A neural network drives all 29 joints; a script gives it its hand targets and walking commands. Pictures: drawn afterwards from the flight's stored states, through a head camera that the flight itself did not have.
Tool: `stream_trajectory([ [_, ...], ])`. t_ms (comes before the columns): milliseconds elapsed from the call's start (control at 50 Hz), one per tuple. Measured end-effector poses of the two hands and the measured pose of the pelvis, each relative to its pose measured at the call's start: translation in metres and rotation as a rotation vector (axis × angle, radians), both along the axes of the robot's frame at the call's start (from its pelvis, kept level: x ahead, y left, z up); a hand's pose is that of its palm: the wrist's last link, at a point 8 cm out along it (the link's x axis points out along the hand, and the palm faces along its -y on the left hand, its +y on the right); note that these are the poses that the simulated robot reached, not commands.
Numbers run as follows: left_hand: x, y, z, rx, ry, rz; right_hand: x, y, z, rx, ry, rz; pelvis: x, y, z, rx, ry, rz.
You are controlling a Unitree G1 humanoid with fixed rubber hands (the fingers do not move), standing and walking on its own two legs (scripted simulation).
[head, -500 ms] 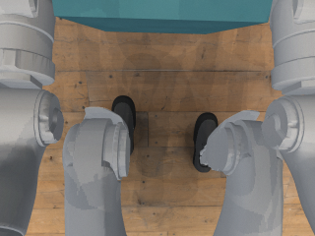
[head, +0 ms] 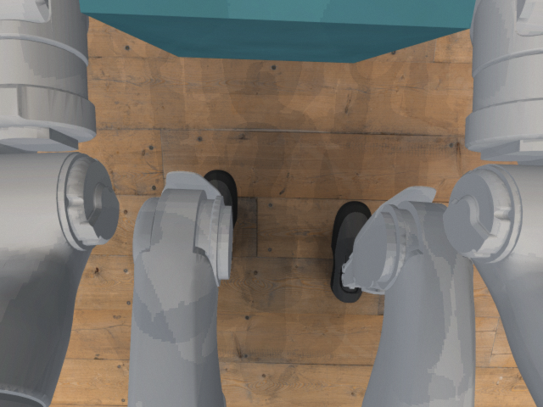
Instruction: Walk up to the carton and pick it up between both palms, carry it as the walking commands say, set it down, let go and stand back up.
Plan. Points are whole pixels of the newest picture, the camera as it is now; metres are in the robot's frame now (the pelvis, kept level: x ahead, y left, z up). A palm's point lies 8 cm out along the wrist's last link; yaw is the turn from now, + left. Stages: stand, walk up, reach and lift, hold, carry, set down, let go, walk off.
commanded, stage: reach and lift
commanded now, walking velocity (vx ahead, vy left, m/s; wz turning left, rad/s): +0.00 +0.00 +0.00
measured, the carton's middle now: out of the picture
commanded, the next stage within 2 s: none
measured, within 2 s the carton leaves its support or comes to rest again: neither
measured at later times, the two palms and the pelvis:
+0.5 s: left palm out of the picture +0.55 +0.25 -0.04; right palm out of the picture +0.58 -0.11 -0.04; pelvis +0.00 +0.00 +0.05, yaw +2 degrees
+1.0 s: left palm out of the picture +0.53 +0.24 +0.03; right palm out of the picture +0.55 -0.12 +0.03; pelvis -0.02 -0.01 +0.10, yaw +3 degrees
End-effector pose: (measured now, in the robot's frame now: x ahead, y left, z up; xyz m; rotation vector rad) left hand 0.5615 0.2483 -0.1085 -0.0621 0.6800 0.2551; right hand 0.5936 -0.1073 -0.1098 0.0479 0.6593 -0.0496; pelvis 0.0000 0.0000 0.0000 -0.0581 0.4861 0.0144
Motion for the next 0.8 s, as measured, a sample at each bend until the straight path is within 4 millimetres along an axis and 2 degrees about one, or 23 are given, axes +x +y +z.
stream_trajectory([
  [420,-0.009,0.004,0.055,-0.034,-0.022,0.018,-0.012,0.004,0.055,0.001,-0.017,-0.003,-0.004,0.001,0.040,-0.007,-0.034,0.027],
  [800,-0.026,-0.007,0.111,-0.028,-0.037,0.011,-0.030,-0.008,0.110,0.018,-0.030,-0.011,-0.012,-0.007,0.077,0.010,-0.084,0.047],
])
